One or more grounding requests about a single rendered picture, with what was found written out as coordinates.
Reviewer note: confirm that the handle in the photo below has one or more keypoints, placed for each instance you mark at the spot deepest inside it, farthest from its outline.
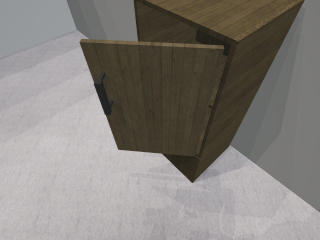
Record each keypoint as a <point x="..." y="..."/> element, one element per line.
<point x="102" y="95"/>

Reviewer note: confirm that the cupboard door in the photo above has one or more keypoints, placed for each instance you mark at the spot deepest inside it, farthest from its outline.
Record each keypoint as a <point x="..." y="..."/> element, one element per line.
<point x="160" y="91"/>

